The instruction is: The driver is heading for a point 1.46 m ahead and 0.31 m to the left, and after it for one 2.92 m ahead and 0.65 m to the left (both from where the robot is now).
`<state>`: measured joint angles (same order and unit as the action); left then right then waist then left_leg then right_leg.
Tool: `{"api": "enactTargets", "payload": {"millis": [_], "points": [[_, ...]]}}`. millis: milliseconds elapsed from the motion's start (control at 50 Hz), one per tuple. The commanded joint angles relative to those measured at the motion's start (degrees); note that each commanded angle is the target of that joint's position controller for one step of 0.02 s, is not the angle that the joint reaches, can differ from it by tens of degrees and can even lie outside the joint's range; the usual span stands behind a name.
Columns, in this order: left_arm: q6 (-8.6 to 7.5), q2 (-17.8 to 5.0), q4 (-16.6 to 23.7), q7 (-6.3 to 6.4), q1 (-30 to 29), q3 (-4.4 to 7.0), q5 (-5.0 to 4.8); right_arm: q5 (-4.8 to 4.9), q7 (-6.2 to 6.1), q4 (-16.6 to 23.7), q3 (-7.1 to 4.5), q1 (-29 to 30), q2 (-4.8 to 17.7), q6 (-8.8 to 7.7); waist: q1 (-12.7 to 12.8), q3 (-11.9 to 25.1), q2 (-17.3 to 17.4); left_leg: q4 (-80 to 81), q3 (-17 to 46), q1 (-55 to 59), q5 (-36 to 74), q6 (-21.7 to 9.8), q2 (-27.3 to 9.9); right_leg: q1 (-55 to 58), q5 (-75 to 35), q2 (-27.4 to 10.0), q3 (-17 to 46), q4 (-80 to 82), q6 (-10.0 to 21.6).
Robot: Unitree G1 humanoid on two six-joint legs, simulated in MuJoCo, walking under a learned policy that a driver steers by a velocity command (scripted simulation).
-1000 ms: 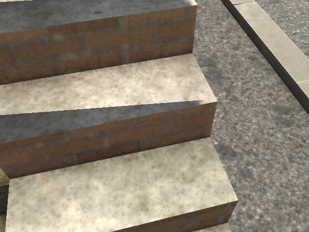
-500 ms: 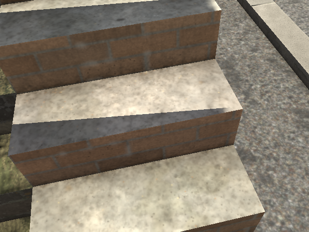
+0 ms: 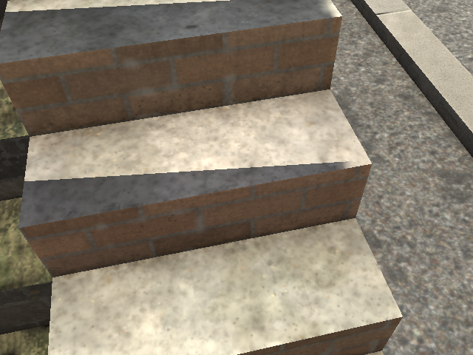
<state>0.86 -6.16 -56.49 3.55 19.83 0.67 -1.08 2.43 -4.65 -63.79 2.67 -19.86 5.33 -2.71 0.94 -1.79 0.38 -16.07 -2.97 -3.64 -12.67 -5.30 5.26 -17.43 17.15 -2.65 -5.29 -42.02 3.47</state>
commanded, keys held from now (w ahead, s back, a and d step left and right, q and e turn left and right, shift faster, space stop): w+shift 1.00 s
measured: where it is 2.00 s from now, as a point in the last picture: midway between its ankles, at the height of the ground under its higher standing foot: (206, 125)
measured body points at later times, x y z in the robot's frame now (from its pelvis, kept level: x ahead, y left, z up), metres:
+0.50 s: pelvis +0.09 +0.03 +0.03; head +0.10 +0.02 +0.48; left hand +0.08 +0.25 -0.12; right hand +0.36 -0.14 +0.00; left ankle +0.15 +0.13 -0.56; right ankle -0.01 -0.10 -0.72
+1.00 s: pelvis +0.27 +0.03 +0.18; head +0.29 +0.05 +0.63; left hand +0.53 +0.18 +0.12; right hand +0.21 -0.18 +0.04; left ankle +0.15 +0.13 -0.55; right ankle +0.31 -0.10 -0.27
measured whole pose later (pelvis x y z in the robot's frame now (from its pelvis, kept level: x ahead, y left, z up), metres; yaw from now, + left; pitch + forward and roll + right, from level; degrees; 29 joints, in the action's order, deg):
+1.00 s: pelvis +0.27 +0.03 +0.18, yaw -2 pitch +5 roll -1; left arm -2.3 -6.7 -31.8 2.0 -0.2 -4.5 -3.7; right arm 0.1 0.5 -60.9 0.3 -24.6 6.6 -7.1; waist -3.2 3.4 -2.5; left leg -25.2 -1.0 -7.1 -23.3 -2.4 0.7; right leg -69.9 23.3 -1.6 -0.1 -116.7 2.0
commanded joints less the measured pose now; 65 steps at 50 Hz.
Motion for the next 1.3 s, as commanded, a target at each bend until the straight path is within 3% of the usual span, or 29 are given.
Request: {"api": "enactTargets", "payload": {"millis": [20,100,160,180,220,280,360,400,440,460,480,500,520,540,580,620,760,840,940,1040,1060,1080,1100,1120,1140,1160,1200,1240,1300], "points": [[-2.56,0.77,5.08,-2.26,-1.46,-0.57,0.33,-1.00,0.51,3.90,-0.66,5.78,3.33,-1.28,1.73,-4.50,5.62,7.51,16.59,-5.57,-1.07,-7.12,-19.06,-10.45,6.46,-1.99,3.62,-18.19,1.66],[-3.71,0.95,3.02,-2.80,7.23,-1.27,-0.47,2.54,1.74,6.51,-2.38,9.61,7.27,-1.88,8.48,-4.69,-4.37,-6.59,6.92,-8.27,30.85,-6.20,-11.11,8.29,-8.82,1.75,-1.97,20.74,2.61],[-3.26,-4.64,-0.76,-0.56,16.78,-1.62,-3.63,-1.09,4.33,12.32,-2.54,14.49,2.21,-3.48,6.15,7.31,-25.77,-45.05,-4.41,-36.25,-9.61,-0.59,1.26,39.62,-35.38,-15.73,25.16,25.84,3.53],[-2.01,-4.84,1.03,0.88,11.90,-1.08,-1.11,-1.42,5.69,11.99,-3.27,15.30,4.93,-4.65,6.39,10.85,-19.01,-66.27,-2.75,-40.97,-8.06,0.19,-2.19,35.32,-19.01,-17.78,30.06,25.53,5.01],[-1.58,-5.00,2.28,1.16,2.10,-1.97,4.02,-2.39,8.87,20.96,-1.03,27.02,-1.41,-6.38,1.28,5.30,-7.73,-103.04,2.82,-58.92,-3.45,0.05,-4.98,23.33,-8.51,-18.61,30.87,26.96,7.12],[-2.93,-4.43,-4.20,0.08,6.82,-2.78,6.61,0.16,6.99,30.76,1.16,30.53,-1.23,-8.26,0.66,-2.03,-1.41,-132.51,8.37,-82.88,-11.72,-2.90,-1.76,23.15,-16.42,-17.89,23.96,26.07,9.41],[-6.08,-5.54,-5.23,-4.66,-2.04,-4.59,2.52,1.27,2.08,39.54,1.59,32.46,4.26,-2.67,-5.78,-9.32,1.73,-104.99,4.60,-67.21,-9.75,-3.84,-6.18,-9.46,-11.31,-11.12,3.79,39.38,4.30],[-7.64,-10.53,-2.65,-4.79,-3.88,-3.39,-2.17,1.38,0.29,35.13,1.88,21.41,7.19,1.36,-8.95,1.39,6.77,-72.94,-2.54,-27.63,0.18,-3.80,-8.67,-21.25,-21.80,-5.13,-2.99,48.97,4.78],[-7.13,-19.38,-3.97,-3.03,1.88,-0.06,-5.75,2.04,1.45,30.87,0.58,16.46,8.51,1.25,-9.80,12.57,-2.68,-69.79,-9.92,-9.36,-14.81,-0.41,0.77,-3.45,-93.95,-8.67,-2.72,37.72,6.45],[-5.59,-22.47,-4.16,-0.68,0.16,1.26,-4.55,2.52,2.30,28.16,-0.07,8.36,9.48,1.56,-14.17,16.34,-10.28,-66.84,-9.12,-11.05,-24.91,0.26,1.86,10.02,-117.31,-13.89,-2.17,29.96,6.96],[-4.41,-20.55,-3.09,1.36,-1.67,1.59,-2.60,4.42,2.67,25.76,-0.83,5.81,10.19,2.09,-15.53,15.96,-13.18,-48.97,-4.52,-17.78,-29.47,-0.73,1.42,22.45,-109.80,-14.10,-2.25,16.38,7.38],[-3.57,-16.03,0.35,2.11,-3.11,1.21,-0.11,2.90,3.94,23.41,-2.26,6.86,14.02,1.71,-13.56,14.41,-1.13,-38.56,10.02,-18.03,-22.05,-2.67,-2.44,21.52,-97.43,-12.33,0.36,2.19,8.84],[-4.25,-8.42,6.43,-0.89,-7.02,0.03,2.43,-0.35,4.40,23.23,-2.99,12.27,16.60,3.02,-8.10,13.90,16.57,-10.91,36.30,-17.15,-29.44,-5.34,-9.24,6.61,-41.25,-0.61,0.91,-13.45,8.14],[-6.21,-7.09,12.64,-3.66,-16.99,-0.02,6.66,-4.14,2.80,24.66,-3.22,21.60,15.83,4.21,-6.35,10.51,16.06,0.83,56.06,-23.30,-37.03,-7.13,-11.82,-9.01,-7.65,9.18,10.85,-46.74,5.16],[-9.01,3.46,25.19,-6.61,-21.09,-3.61,5.03,-6.42,4.65,20.04,1.62,26.22,4.22,2.68,2.91,3.21,1.84,-8.92,50.21,-28.47,-23.87,-5.13,-15.39,-28.55,-5.26,10.51,19.73,-71.39,5.00],[-10.83,4.71,25.36,-6.70,-14.18,-5.47,4.18,-6.33,6.63,10.41,1.98,16.81,-0.42,-0.05,6.55,1.86,-3.53,-16.49,36.77,-26.90,-14.53,-4.30,-15.09,-33.46,-9.80,9.80,19.84,-72.79,6.60],[-6.44,-3.66,21.31,-1.73,-18.25,-4.29,-0.78,-1.64,8.98,6.25,-1.34,4.44,4.83,-3.78,1.27,0.15,-4.05,-7.27,17.03,-19.79,-3.24,-5.51,-15.40,-42.68,-16.45,6.26,11.99,-65.91,3.19],[-5.01,-1.60,24.69,-2.38,-23.77,-4.60,-2.51,-2.99,5.98,9.21,-1.47,5.29,5.95,-4.19,0.05,3.87,2.65,-4.41,17.35,-14.84,-0.16,-8.19,-17.09,-44.18,-14.96,4.32,6.74,-65.26,-1.07],[-5.87,-0.87,33.88,-0.93,-38.01,-4.91,-3.45,-3.78,4.18,2.11,-3.72,-12.42,8.63,-3.49,-6.56,-2.34,10.07,-0.45,25.42,15.68,5.32,-10.42,-21.57,-80.87,7.80,1.39,7.90,-80.29,-1.83],[-2.14,-1.06,42.50,-2.58,-40.81,-5.61,-0.88,1.05,5.23,2.57,-3.45,-8.67,9.09,-4.89,-1.81,1.08,7.35,12.29,13.59,-2.97,13.14,-7.63,-14.56,-49.64,4.48,-5.78,0.06,-41.76,0.02],[-2.15,-1.41,39.93,-3.74,-32.32,-6.33,-2.93,6.20,4.42,5.47,-5.38,-7.58,16.79,-5.88,1.40,5.18,6.02,15.92,11.48,-18.58,28.61,-8.66,-13.75,-15.12,18.29,0.32,-5.39,-17.26,1.77],[-3.55,-3.93,32.95,-5.18,-16.49,-3.78,-6.82,7.32,4.76,2.84,-5.32,-13.41,19.23,-6.08,5.32,15.78,2.98,2.66,7.50,-21.67,70.45,-9.96,-14.43,15.04,13.67,7.64,-11.06,-23.17,0.27],[-4.34,-13.25,25.59,-4.67,1.72,1.31,-6.76,4.11,4.20,3.34,-6.90,-11.84,24.90,-7.13,16.02,27.00,5.12,-15.93,6.45,-18.79,95.73,-8.52,-15.89,29.80,9.69,10.40,3.76,-20.70,1.43],[-4.27,-26.00,18.30,-2.88,14.85,6.41,-3.45,1.42,5.36,8.08,-7.32,-8.18,23.03,-7.75,17.46,36.17,-22.18,-46.29,6.94,-32.10,69.63,-3.50,-5.31,39.44,33.90,-9.91,47.76,4.21,8.88],[-1.81,-31.50,18.92,0.35,10.37,7.90,2.98,-5.32,6.59,8.21,-9.53,-5.70,27.95,-7.38,18.54,44.27,-31.07,-80.75,12.50,-30.57,6.84,-4.24,3.87,35.01,39.04,-16.03,75.21,26.00,7.11],[-1.07,-24.39,18.28,0.21,-3.64,5.64,2.48,-7.36,7.93,15.64,-6.85,5.91,15.42,-7.29,11.80,27.61,-21.44,-98.72,15.26,-46.13,1.49,-2.71,4.49,23.57,37.18,-14.52,68.46,24.50,4.91],[-3.88,-8.35,5.32,-1.83,-2.69,0.73,4.43,-3.98,9.40,28.37,-0.89,17.36,-1.78,-8.11,3.29,9.95,-1.88,-110.45,11.83,-56.16,3.35,-4.05,2.01,7.41,25.93,-13.66,47.55,16.58,6.99],[-6.75,3.26,-3.03,-5.35,0.70,-2.35,4.75,-1.44,8.10,28.62,1.39,11.05,-5.08,-7.96,-2.91,2.43,-4.13,-122.64,13.51,-59.93,0.92,-6.77,2.56,-3.67,14.47,-9.95,30.76,14.34,5.07],[-6.98,1.54,-5.92,-8.09,-2.25,-2.85,2.03,4.24,2.95,27.43,0.95,7.68,-0.38,-4.18,-6.98,-4.42,-4.69,-134.12,11.48,-71.52,-2.82,-5.57,2.29,-8.09,11.72,-13.20,19.01,22.47,0.59]]}}
Velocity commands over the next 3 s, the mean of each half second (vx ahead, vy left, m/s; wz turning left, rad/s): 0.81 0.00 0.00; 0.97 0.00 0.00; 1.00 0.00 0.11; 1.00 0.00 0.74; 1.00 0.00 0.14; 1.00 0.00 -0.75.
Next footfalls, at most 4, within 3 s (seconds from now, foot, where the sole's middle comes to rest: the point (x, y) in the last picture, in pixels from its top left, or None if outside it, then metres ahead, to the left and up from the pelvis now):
0.48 left None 0.20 0.13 -0.59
1.08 right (315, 291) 0.50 -0.12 -0.40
1.54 left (177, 171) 0.67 0.17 -0.21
2.02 right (222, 0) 1.01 0.08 -0.02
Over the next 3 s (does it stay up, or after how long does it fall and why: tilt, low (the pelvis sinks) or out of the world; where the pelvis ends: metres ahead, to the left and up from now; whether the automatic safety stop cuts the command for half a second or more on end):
stays up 1.21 0.31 0.92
